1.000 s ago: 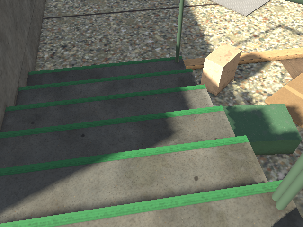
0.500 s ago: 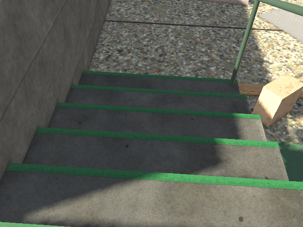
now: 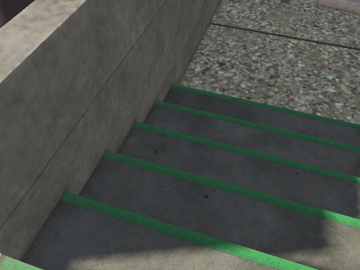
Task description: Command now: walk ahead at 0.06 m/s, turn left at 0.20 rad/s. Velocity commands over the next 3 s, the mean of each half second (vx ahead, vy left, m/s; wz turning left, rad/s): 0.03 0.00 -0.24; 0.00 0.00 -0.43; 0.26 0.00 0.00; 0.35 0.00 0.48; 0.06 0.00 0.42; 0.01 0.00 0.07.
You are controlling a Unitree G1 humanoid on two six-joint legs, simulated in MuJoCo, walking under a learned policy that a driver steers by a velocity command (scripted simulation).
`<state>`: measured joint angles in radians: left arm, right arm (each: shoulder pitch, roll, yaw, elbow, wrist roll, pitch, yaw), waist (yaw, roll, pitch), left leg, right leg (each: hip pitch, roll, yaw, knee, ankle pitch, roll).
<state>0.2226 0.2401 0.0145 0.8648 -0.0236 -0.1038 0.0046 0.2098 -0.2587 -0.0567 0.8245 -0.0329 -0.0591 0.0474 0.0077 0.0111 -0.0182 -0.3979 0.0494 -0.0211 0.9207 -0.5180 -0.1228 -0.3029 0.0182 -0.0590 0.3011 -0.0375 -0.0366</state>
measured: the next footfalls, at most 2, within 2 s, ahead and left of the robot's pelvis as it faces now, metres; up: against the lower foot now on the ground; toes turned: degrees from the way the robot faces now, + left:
left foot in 0.06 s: +0.03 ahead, +0.13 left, +0.00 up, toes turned +2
left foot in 0.94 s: +0.16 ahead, +0.09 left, +0.00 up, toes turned -23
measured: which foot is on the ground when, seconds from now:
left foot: up 0.00-0.04, down 0.06-0.48, up 0.50-0.92, down 0.94-1.00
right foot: down 0.00-0.96, up 0.98-1.00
